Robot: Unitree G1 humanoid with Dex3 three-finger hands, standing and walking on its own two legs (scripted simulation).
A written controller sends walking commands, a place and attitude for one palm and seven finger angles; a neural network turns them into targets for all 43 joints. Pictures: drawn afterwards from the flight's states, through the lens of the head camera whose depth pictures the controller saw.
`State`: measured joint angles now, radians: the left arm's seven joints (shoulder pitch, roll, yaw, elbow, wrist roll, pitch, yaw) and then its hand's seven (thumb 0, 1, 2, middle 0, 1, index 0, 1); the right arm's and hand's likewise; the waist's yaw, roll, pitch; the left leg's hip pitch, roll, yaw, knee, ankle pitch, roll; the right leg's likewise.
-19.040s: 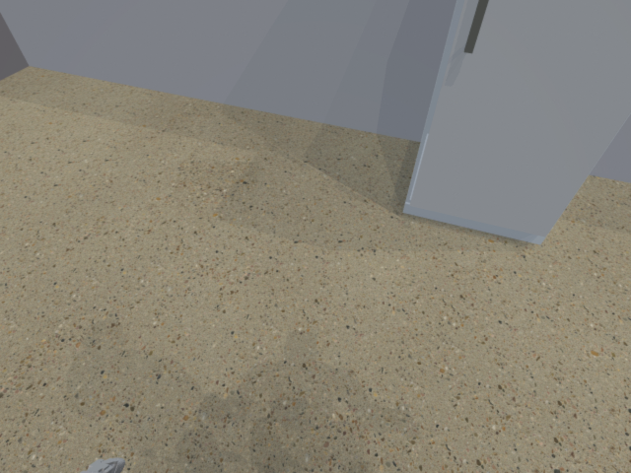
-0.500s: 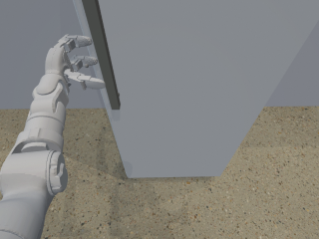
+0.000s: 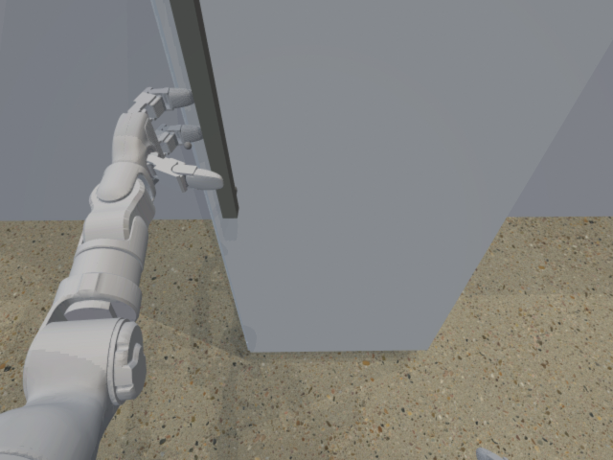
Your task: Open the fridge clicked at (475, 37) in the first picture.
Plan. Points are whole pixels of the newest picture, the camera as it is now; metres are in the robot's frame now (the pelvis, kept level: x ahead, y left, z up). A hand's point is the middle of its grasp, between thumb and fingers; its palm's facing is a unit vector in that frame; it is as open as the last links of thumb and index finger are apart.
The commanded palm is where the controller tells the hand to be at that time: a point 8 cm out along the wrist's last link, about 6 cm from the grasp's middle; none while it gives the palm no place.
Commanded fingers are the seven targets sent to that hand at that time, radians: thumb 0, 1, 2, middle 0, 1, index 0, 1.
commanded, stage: slide the fingers in behind the handle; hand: left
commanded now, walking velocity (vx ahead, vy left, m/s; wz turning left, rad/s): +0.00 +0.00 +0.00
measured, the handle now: (207, 82) +0.52 +0.13 +0.24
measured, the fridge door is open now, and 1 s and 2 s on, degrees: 0 0 0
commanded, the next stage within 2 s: grip the handle and tug to test in 1.20 s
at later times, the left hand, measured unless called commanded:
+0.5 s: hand (201, 145) +0.46 +0.14 +0.19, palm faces +0.03 -1.00 +0.03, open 14.0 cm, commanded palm +0.43 +0.19 +0.19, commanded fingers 0.00 -0.50 0.30 -0.30 -1.20 -0.30 -1.20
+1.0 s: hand (212, 146) +0.45 +0.13 +0.19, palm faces +0.03 -1.00 +0.01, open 14.2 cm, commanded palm +0.43 +0.17 +0.19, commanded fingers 0.00 -0.50 0.30 -0.30 -1.20 -0.30 -1.20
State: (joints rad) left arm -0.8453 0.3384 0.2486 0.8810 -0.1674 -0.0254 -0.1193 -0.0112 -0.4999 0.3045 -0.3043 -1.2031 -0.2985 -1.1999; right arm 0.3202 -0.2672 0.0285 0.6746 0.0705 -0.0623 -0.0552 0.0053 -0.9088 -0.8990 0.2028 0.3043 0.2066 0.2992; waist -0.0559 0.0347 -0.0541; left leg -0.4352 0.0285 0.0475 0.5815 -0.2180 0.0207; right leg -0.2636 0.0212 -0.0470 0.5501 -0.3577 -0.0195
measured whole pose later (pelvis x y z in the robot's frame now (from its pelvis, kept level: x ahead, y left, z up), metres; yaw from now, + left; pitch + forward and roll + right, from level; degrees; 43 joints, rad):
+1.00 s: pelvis +0.00 -0.01 +0.00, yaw +0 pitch +3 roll -1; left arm -0.83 0.27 0.19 0.82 -0.17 0.00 -0.05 -0.01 -0.50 0.30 -0.28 -1.19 -0.25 -1.18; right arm 0.31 -0.26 0.02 0.68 0.06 -0.04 -0.05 0.01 -0.91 -0.90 0.20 0.30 0.21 0.30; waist -0.04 0.04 -0.05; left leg -0.40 0.03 0.04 0.56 -0.21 0.01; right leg -0.24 0.02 -0.05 0.54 -0.36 -0.03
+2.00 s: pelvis +0.01 +0.00 +0.00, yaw +0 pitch +3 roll +0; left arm -0.78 0.26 0.20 0.75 -0.17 0.03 -0.05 0.00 0.48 0.73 -0.32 -1.33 -0.29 -1.32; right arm 0.31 -0.26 0.02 0.68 0.06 -0.02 -0.04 0.01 -0.91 -0.90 0.20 0.30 0.21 0.30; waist -0.04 0.04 -0.06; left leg -0.39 0.02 0.05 0.55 -0.22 0.02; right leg -0.22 0.02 -0.04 0.52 -0.36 -0.02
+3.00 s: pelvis +0.03 -0.01 +0.01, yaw -1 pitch +2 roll +0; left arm -0.57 0.22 0.19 0.42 -0.18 0.18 -0.04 0.00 0.53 0.71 -0.27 -1.33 -0.24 -1.33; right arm 0.24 -0.26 0.02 0.63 0.06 0.02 -0.05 0.01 -0.91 -0.90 0.20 0.30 0.21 0.30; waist -0.01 0.04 -0.07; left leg -0.30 0.02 0.06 0.49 -0.23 0.00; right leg -0.13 0.02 -0.03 0.46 -0.36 -0.03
